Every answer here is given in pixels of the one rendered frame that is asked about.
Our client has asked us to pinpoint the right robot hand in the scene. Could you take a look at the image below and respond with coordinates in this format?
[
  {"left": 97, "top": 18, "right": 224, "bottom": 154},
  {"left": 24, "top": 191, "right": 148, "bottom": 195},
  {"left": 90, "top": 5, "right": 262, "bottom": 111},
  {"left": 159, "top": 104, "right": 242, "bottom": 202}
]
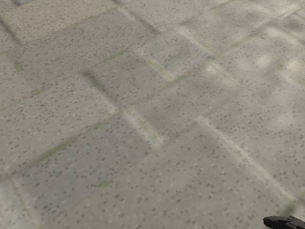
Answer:
[{"left": 263, "top": 216, "right": 305, "bottom": 229}]

